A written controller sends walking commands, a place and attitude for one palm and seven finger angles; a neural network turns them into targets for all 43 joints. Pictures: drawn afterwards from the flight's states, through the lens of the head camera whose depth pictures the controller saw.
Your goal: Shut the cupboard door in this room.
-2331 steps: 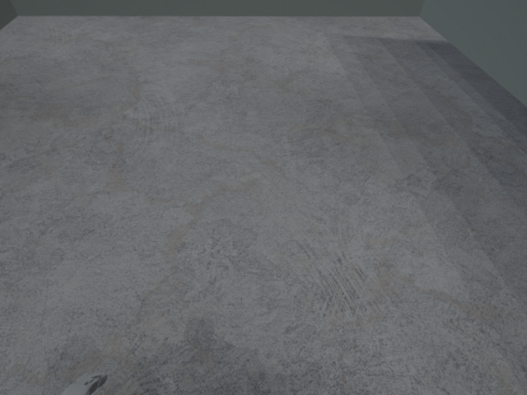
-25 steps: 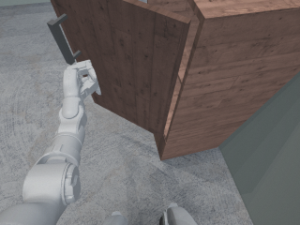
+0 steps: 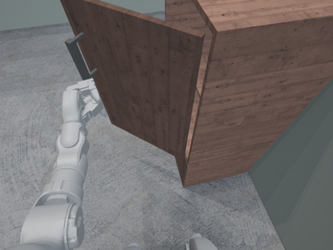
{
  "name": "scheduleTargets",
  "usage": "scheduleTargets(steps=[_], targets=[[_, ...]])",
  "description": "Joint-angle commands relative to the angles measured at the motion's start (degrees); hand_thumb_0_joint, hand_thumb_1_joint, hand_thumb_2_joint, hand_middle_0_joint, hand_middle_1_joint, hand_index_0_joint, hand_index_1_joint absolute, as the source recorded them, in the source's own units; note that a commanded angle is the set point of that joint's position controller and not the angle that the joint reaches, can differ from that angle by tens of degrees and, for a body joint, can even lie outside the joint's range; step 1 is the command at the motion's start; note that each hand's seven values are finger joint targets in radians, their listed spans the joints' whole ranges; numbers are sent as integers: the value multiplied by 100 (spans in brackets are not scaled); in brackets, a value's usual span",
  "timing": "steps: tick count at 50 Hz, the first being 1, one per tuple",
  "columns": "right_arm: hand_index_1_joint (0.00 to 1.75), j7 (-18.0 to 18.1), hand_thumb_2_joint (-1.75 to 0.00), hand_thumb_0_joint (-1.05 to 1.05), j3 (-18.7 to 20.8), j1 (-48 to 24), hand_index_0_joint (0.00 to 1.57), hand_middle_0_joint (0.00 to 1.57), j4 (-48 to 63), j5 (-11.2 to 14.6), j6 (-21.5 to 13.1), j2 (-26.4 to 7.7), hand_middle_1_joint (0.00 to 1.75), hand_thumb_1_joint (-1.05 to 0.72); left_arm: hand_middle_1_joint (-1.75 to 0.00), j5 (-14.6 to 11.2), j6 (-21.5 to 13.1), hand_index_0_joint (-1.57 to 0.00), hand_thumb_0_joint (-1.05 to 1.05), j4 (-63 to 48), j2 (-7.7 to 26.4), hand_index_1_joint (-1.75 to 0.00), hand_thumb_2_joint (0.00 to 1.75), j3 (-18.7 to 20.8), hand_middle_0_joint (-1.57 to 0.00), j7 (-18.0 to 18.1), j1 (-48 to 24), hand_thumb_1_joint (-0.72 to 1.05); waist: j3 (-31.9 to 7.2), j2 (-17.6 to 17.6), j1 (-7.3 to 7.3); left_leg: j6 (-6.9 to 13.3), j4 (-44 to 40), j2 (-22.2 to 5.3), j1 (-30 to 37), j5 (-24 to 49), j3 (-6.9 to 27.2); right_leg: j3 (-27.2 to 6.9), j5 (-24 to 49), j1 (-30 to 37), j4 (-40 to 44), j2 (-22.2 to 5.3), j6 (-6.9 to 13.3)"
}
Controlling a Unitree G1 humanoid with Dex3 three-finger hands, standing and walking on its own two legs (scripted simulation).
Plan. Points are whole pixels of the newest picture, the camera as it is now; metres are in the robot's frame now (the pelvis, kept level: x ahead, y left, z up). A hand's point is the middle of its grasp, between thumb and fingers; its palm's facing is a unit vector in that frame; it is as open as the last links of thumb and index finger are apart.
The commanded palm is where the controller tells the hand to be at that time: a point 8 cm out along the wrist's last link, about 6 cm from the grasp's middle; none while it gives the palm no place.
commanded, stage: draw the hand back to the body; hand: left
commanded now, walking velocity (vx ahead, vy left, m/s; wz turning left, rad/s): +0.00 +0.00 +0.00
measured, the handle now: (84, 58) +0.65 +0.23 +0.06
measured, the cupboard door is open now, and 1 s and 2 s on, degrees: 47 47 47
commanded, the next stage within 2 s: step back with the hand held close in 1.40 s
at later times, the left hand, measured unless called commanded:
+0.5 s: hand (38, 151) +0.30 +0.22 +0.14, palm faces +0.20 -0.96 -0.20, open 3.1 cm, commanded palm +0.26 +0.26 +0.16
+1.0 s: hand out of the picture +0.21 +0.29 +0.20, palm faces +0.47 -0.79 -0.39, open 5.9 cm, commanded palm +0.15 +0.33 +0.23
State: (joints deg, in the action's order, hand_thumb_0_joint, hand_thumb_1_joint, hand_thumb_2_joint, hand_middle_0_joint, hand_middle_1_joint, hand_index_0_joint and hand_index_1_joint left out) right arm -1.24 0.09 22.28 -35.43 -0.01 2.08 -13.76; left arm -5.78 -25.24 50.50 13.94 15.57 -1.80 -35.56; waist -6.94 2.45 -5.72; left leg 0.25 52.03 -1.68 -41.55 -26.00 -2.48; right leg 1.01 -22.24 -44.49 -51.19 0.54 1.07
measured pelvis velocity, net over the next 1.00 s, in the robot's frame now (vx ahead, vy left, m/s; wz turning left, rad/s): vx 0.02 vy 0.02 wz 0.04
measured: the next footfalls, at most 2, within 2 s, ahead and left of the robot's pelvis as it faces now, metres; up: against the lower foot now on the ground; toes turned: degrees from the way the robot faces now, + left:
none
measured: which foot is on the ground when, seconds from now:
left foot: down 0.00-1.00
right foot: down 0.00-1.00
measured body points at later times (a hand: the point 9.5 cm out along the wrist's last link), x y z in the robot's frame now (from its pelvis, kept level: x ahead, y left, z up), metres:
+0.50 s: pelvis +0.01 +0.01 +0.04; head +0.00 +0.00 +0.49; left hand +0.28 +0.27 +0.16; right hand +0.20 -0.21 -0.03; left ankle -0.01 +0.12 -0.69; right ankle +0.02 -0.11 -0.69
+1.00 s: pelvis +0.02 +0.02 +0.05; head +0.00 +0.00 +0.50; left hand +0.18 +0.33 +0.22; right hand +0.21 -0.19 -0.04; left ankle -0.01 +0.12 -0.69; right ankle +0.02 -0.11 -0.69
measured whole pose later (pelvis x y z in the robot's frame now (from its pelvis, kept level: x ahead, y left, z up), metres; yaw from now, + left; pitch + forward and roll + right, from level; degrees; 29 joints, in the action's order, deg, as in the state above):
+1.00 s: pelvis +0.02 +0.02 +0.05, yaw +2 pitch -4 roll -1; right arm 4.0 -1.7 12.8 -35.8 0.3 -2.0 -12.8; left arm -4.2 -2.5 -18.7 19.7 18.4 5.3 24.2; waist 0.2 4.4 3.5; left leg 1.7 24.0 0.9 -3.6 -16.3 -1.1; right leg 2.4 -13.3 -5.2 -22.6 -1.2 -0.8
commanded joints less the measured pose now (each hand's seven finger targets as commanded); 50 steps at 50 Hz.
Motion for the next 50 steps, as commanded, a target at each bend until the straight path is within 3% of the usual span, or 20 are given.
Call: scheduleTargets(steps=[1, 6, 11, 16, 17, 19, 21, 23, 24, 27, 31, 34, 35, 39, 42, 44, 47, 50], targets=[[30, 160, -90, 0, 320, 37, 20, 20, 878, 190, -241, -790, 30, -90, -150, -410, 52, -130, 0, -2352, 821, -150, 90, -101, -130, -234, -1036, 90, -2301, -419, 258, 145, -957, 208, 1078, 2028, -10, -8, 2707, 2677, 904, 99, -43], [30, 334, -90, 0, 259, -307, 20, 20, 818, 256, -425, -765, 30, -90, -150, -552, 291, -130, 0, -3305, 691, -150, 90, -389, -130, -289, -854, 90, -1362, -190, 173, 162, -1376, 180, 1491, 1463, 75, 34, 1871, 2396, 1354, 82, -51], [30, 384, -90, 0, 189, -676, 20, 20, 881, 295, -633, -730, 30, -90, -150, -577, 531, -130, 0, -3910, 685, -150, 90, -450, -130, -411, 183, 90, -1212, 164, 406, 118, -1672, 160, 1967, 1501, 181, 134, 1661, 2516, 1470, 47, 24], [30, 433, -90, 0, 106, -1118, 20, 20, 1083, 365, -704, -727, 30, -90, -135, -796, 1105, -116, 0, -4349, 922, -135, 90, -132, -116, -606, 1114, 90, -859, -157, 627, 114, -1974, 188, 2000, 1379, 186, 128, 1548, 2903, 1718, -12, 25], [30, 544, -90, 0, 149, -1313, 20, 20, 1132, 311, -572, -590, 30, -90, -132, -202, 1137, -113, 0, -4915, 1211, -132, 90, -439, -113, -162, 1217, 90, -770, -414, 607, 144, -2188, 206, 2241, 1438, 128, -104, 1414, 3134, 2040, -148, 7], [30, 634, -90, 0, 100, -1430, 20, 20, 1200, 292, -503, -565, 30, -90, -126, -151, 1370, -108, 0, -5159, 1030, -126, 90, -445, -108, 155, 1811, 90, -463, -549, 618, 160, -2353, 179, 2323, 1491, 164, -51, 1374, 3261, 2235, -162, -12], [30, 676, -90, 0, 46, -1543, 20, 20, 1152, 277, -470, -547, 30, -90, -120, -50, 1523, -102, 0, -5565, 1074, -120, 90, -452, -102, 328, 1846, 90, -273, -163, 604, 150, -2526, 146, 2633, 1581, 177, -29, 1453, 3317, 2381, -159, 11], [30, 703, -90, 0, 1, -1571, 20, 20, 1136, 246, -472, -518, 30, -90, -114, 18, 1647, -97, 0, -5784, 1046, -114, 90, -447, -97, 459, 2088, 90, -160, -78, 613, 129, -2698, 125, 2853, 1722, 215, 34, 1540, 3453, 2501, -133, 25], [30, 724, -90, 0, -6, -1594, 20, 20, 1121, 230, -476, -545, 30, -90, -111, 47, 1695, -94, 0, -5970, 1096, -111, 90, -454, -94, 499, 2141, 90, -146, -226, 608, 144, -2758, 122, 2926, 1783, 222, 40, 1563, 3573, 2593, -125, 27], [30, 726, -90, 0, -66, -1677, 20, 20, 1105, 191, -547, -495, 30, -90, -102, 134, 1778, -86, 0, -6516, 1035, -102, 90, -506, -86, 610, 2277, 90, -147, 286, 622, 103, -2957, 123, 3315, 2029, 243, 85, 1714, 3706, 2719, -112, 46], [30, 702, -90, 0, -95, -1728, 20, 20, 1050, 127, -625, -482, 30, -90, -90, 176, 1885, -75, 0, -6904, 1032, -90, 90, -411, -75, 707, 2961, 90, -9, 280, 682, 63, -3151, 94, 3499, 2272, 288, 138, 1812, 3933, 2872, -87, 49], [30, 677, -90, 0, -83, -1760, 20, 20, 1008, 78, -640, -517, 30, -90, -81, 174, 1937, -67, 0, -7001, 1241, -81, 90, -73, -67, 748, 3626, 90, 106, -40, 774, 56, -3226, 83, 3467, 2426, 295, 153, 1926, 4124, 2966, -74, 44], [30, 664, -90, 0, -88, -1781, 20, 20, 1044, 80, -640, -480, 30, -90, -78, 186, 1922, -64, 0, -7260, 1207, -78, 90, -65, -64, 748, 3659, 90, -10, 112, 778, 41, -3237, 99, 3521, 2566, 290, 151, 2032, 4235, 2930, -95, 48], [30, 625, -90, 0, -54, -1822, 20, 20, 995, 37, -630, -490, 30, -90, -66, 170, 1968, -53, 0, -7409, 1473, -66, 90, 437, -53, 764, 4440, 90, 149, -19, 886, 20, -3237, 85, 3452, 2817, 273, 166, 2220, 4357, 2984, -89, 32], [30, 608, -90, 0, -32, -1843, 20, 20, 1027, 40, -641, -434, 30, -90, -57, 161, 1936, -45, 0, -7856, 1488, -57, 90, 593, -45, 764, 4700, 90, 122, 124, 896, 15, -3217, 94, 3485, 2904, 249, 170, 2274, 4381, 2966, -107, 13], [30, 593, -90, 0, -1, -1864, 20, 20, 998, 23, -677, -467, 30, -90, -51, 150, 1936, -39, 0, -7885, 1634, -51, 90, 831, -39, 777, 5077, 90, 232, -17, 940, 28, -3223, 86, 3407, 2796, 236, 162, 2206, 4365, 3025, -99, 0], [30, 581, -90, 0, 24, -1854, 20, 20, 998, 35, -757, -429, 30, -90, -42, 153, 1874, -31, 0, -8289, 1664, -42, 90, 975, -31, 814, 5300, 90, 230, 247, 942, 19, -3213, 92, 3423, 2783, 226, 168, 2150, 4327, 2996, -108, -6], [30, 585, -90, 0, 58, -1815, 20, 20, 988, 43, -851, -436, 30, -90, -33, 148, 1832, -23, 0, -8565, 1776, -33, 90, 1200, -23, 852, 5676, 90, 154, 227, 968, 22, -3173, 83, 3447, 2931, 211, 158, 2258, 4383, 2971, -112, -12]])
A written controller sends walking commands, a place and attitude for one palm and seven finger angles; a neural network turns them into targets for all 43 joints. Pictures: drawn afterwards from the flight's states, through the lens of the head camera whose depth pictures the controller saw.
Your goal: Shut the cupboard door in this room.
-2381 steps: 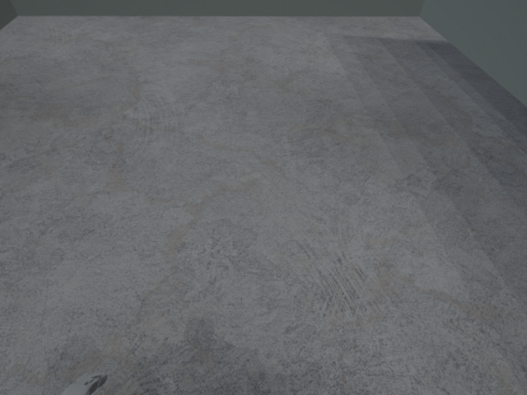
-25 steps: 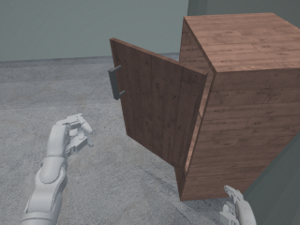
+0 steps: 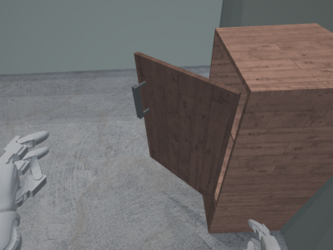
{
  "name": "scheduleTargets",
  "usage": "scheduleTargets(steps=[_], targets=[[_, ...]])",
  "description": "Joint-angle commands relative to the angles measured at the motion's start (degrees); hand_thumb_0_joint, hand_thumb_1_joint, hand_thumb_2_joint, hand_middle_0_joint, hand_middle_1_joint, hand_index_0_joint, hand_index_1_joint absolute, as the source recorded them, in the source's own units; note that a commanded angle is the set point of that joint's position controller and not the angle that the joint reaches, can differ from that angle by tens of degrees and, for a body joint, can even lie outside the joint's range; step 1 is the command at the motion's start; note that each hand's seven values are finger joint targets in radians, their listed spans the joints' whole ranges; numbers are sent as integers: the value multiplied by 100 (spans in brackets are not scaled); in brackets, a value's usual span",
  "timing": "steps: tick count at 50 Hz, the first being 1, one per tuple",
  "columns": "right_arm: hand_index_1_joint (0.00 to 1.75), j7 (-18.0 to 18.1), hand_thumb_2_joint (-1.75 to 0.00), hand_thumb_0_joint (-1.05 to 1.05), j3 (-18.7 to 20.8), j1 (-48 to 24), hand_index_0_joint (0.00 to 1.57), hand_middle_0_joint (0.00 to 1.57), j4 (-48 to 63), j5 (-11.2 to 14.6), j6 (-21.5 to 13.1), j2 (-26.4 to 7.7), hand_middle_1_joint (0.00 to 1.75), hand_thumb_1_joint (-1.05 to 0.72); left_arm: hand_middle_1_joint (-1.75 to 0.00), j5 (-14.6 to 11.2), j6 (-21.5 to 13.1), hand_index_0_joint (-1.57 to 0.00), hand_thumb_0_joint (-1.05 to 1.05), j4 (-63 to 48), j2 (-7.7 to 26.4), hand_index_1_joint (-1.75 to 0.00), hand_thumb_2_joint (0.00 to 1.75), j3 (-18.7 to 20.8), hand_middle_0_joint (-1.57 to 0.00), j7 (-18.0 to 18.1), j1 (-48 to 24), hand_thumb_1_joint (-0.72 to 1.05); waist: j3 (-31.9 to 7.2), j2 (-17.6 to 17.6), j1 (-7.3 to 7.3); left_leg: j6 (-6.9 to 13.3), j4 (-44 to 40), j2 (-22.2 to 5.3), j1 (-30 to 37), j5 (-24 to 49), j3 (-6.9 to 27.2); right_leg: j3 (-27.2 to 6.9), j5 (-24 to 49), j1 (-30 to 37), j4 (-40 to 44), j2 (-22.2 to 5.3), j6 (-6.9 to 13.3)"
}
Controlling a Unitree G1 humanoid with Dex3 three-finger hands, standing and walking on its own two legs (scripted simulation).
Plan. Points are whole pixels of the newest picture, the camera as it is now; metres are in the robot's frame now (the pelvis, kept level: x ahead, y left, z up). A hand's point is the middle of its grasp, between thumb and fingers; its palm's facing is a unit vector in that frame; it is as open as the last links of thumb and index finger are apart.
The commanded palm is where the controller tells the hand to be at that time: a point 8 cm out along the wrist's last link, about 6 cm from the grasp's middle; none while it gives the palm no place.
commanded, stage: draw the hand back to the body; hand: left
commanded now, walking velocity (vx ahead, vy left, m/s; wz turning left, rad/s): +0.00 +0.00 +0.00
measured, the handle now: (141, 100) +0.64 +0.18 +0.01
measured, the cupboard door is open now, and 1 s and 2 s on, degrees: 47 47 47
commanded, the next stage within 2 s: step back with the hand held close in 0.40 s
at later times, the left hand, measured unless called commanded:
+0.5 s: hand (39, 178) +0.19 +0.26 +0.16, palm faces +0.46 -0.79 -0.40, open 7.4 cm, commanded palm +0.14 +0.29 +0.17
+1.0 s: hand (15, 194) +0.16 +0.29 +0.16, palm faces +0.40 -0.77 -0.49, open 7.4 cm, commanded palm +0.10 +0.32 +0.17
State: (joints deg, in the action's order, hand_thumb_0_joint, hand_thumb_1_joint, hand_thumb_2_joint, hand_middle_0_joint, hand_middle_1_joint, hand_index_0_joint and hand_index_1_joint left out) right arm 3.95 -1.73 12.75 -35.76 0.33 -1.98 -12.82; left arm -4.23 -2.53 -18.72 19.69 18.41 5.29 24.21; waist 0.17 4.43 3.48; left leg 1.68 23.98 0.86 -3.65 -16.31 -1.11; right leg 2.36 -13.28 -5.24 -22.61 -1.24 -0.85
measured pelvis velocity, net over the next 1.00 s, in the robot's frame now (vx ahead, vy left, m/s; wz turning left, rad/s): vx -0.05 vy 0.02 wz -0.03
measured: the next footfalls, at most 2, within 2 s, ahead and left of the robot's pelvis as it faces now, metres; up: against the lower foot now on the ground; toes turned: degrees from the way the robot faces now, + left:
right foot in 1.76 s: -0.30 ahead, -0.13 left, +0.00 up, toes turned +1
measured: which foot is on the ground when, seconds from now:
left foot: down 0.00-1.00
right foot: down 0.00-1.00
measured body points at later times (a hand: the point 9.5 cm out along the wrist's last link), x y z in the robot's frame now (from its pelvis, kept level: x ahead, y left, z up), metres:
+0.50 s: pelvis +0.00 -0.01 +0.00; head -0.03 -0.03 +0.45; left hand +0.16 +0.30 +0.19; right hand +0.18 -0.22 -0.09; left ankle -0.03 +0.10 -0.74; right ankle -0.01 -0.13 -0.74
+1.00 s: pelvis -0.05 +0.02 -0.01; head -0.05 +0.02 +0.44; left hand +0.13 +0.33 +0.19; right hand +0.12 -0.23 -0.08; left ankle -0.03 +0.10 -0.74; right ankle -0.01 -0.13 -0.74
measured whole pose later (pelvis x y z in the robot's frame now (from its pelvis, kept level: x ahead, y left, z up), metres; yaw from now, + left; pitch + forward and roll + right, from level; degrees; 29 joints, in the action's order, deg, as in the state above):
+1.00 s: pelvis -0.05 +0.02 -0.01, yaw -2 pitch +0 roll -1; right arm 5.1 0.8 10.8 -30.6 0.8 2.0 -13.2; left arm -3.2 -9.1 -26.6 25.5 25.1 7.3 31.0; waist -0.1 0.4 0.2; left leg 3.8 31.0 1.9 -16.0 -15.1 -3.5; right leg 0.0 -10.6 -17.7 -28.6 -2.4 -2.5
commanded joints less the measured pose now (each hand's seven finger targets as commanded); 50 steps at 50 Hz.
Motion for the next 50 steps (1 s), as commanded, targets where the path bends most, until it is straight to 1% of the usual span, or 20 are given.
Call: scheduleTargets(steps=[1, 5, 9, 13, 17, 22, 25, 26, 27, 28, 29, 30, 32, 35, 39, 40, 42, 44, 45, 50], targets=[[30, 66, -90, 0, 239, -861, 20, 20, 995, 11, -461, -530, 30, -90, -30, 0, -439, -20, 0, -1641, 1234, -30, 90, 994, -20, 160, -189, 90, -435, 81, 59, -132, -368, -179, -381, 1919, 73, 28, 1304, 388, 124, 77, 183], [30, 90, -90, 0, 261, -809, 20, 20, 879, 18, -521, -605, 30, -90, -30, 50, -396, -20, 0, -1266, 862, -30, 90, 573, -20, 145, -535, 90, 140, -173, -95, -86, -480, -188, -452, 1358, 69, 38, 786, -66, 272, 67, 153], [30, 130, -90, 0, 298, -768, 20, 20, 834, -2, -555, -646, 30, -90, -30, 61, -421, -20, 0, -1135, 1008, -30, 90, 710, -20, 181, -605, 90, -75, -300, -39, -40, -493, -153, -380, 1230, 77, 22, 672, 35, 283, 63, 161], [30, 128, -90, 0, 274, -839, 20, 20, 891, -15, -605, -568, 30, -90, -30, 75, -497, -20, 0, -1580, 1111, -30, 90, 791, -20, 207, -612, 90, -547, -24, 32, -50, -437, -116, -258, 1456, 65, 5, 909, 306, 163, 48, 171], [30, 124, -90, 0, 227, -862, 20, 20, 875, -29, -667, -521, 30, -90, -30, 64, -497, -20, 0, -1633, 1145, -30, 90, 853, -20, 224, -474, 90, -351, 192, 47, -93, -456, -121, -360, 1477, 73, 11, 958, 309, 192, 58, 186], [30, 113, -90, 0, 239, -852, 20, 20, 859, -9, -623, -521, 30, -90, -30, 46, -461, -20, 0, -1333, 1042, -30, 90, 836, -20, 171, -416, 90, 47, -20, 17, -100, -504, -165, -471, 1379, 45, 9, 844, 132, 257, 88, 179], [30, 107, -90, 0, 260, -821, 20, 20, 874, -3, -584, -534, 30, -90, -30, 10, -446, -20, 0, -1172, 1010, -30, 90, 848, -20, 129, -272, 90, -45, -274, 31, -61, -495, -178, -418, 1432, 13, -11, 912, 162, 277, 68, 156], [30, 92, -90, 0, 269, -815, 20, 20, 874, -3, -570, -540, 30, -90, -30, 22, -455, -20, 0, -1202, 972, -30, 90, 804, -20, 117, -303, 90, -64, -208, 17, -72, -495, -176, -424, 1440, 14, -10, 904, 167, 267, 71, 158], [30, 61, -90, 0, 348, -858, 20, 20, 1074, 46, -451, -726, 30, -90, -30, 58, -707, -20, 0, -1551, 1618, -30, 90, 1389, -20, 178, -974, 90, 103, -171, -209, 54, -152, -284, -907, 859, 102, -676, 1031, -270, 564, -249, 217], [30, 74, -90, 0, 359, -786, 20, 20, 956, 18, -386, -678, 30, -90, -30, 52, -764, -20, 0, -1113, 1271, -30, 90, 1124, -20, 165, -363, 90, -78, -487, -250, 57, 39, -258, -851, 786, 179, -751, 989, -356, 618, -451, 279], [30, 72, -90, 0, 374, -858, 20, 20, 965, -8, -344, -675, 30, -90, -30, 82, -787, -20, 0, -1203, 1322, -30, 90, 1128, -20, 166, -257, 90, -118, -535, -225, 52, 124, -234, -811, 835, 200, -837, 1137, -397, 651, -538, 319], [30, 55, -90, 0, 373, -840, 20, 20, 978, -3, -286, -642, 30, -90, -30, 93, -806, -20, 0, -1171, 1143, -30, 90, 958, -20, 152, -72, 90, -223, -629, -269, 37, 228, -235, -797, 876, 160, -845, 1200, -450, 614, -616, 336], [30, 41, -90, 0, 429, -791, 20, 20, 1001, 5, -192, -671, 30, -90, -30, 96, -865, -20, 0, -1332, 1156, -30, 90, 953, -20, 187, 105, 90, -570, -554, -298, 12, 311, -248, -807, 1091, 159, -807, 1590, -338, 405, -680, 367], [30, 84, -90, 0, 471, -801, 20, 20, 1116, 20, -68, -693, 30, -90, -30, 77, -924, -20, 0, -1654, 1356, -30, 90, 1170, -20, 259, 392, 90, -1055, -313, -302, -30, 215, -356, -798, 1884, 212, -568, 2445, 1, -115, -581, 304], [30, 155, -90, 0, 508, -857, 20, 20, 1288, 30, 88, -739, 30, -90, -30, 40, -918, -20, 0, -1959, 1670, -30, 90, 1494, -20, 317, 585, 90, -1262, -157, -263, -48, 146, -480, -908, 2739, 291, -389, 2928, 131, -550, -347, 155], [30, 166, -90, 0, 485, -842, 20, 20, 1347, 38, 125, -704, 30, -90, -30, 30, -913, -20, 0, -1989, 1554, -30, 90, 1397, -20, 312, 623, 90, -1197, -126, -278, -42, 97, -521, -1024, 2743, 321, -372, 2855, 147, -633, -307, 136], [30, 185, -90, 0, 513, -794, 20, 20, 1392, 47, 169, -743, 30, -90, -30, 27, -909, -20, 0, -1952, 1550, -30, 90, 1428, -20, 328, 651, 90, -1114, -180, -286, -19, 9, -576, -1266, 2562, 370, -362, 2670, 169, -732, -222, 94], [30, 199, -90, 0, 542, -798, 20, 20, 1393, 39, 169, -797, 30, -90, -30, 47, -917, -20, 0, -1917, 1611, -30, 90, 1508, -20, 337, 699, 90, -1030, -12, -267, 46, -125, -632, -1534, 2143, 429, -366, 2385, 186, -783, -151, 52], [30, 200, -90, 0, 525, -773, 20, 20, 1407, 45, 165, -758, 30, -90, -30, 48, -930, -20, 0, -1850, 1490, -30, 90, 1425, -20, 336, 729, 90, -921, -31, -291, 75, -215, -682, -1775, 1856, 465, -363, 2208, 235, -848, -140, 39], [30, 193, -90, 0, 521, -744, 20, 20, 1420, 44, 38, -825, 30, -90, -30, 162, -1041, -20, 0, -1831, 1340, -30, 90, 1331, -20, 341, 508, 90, -480, 332, -301, 343, -803, -929, -3283, -322, 767, -355, 1420, 722, -1362, 64, -34]])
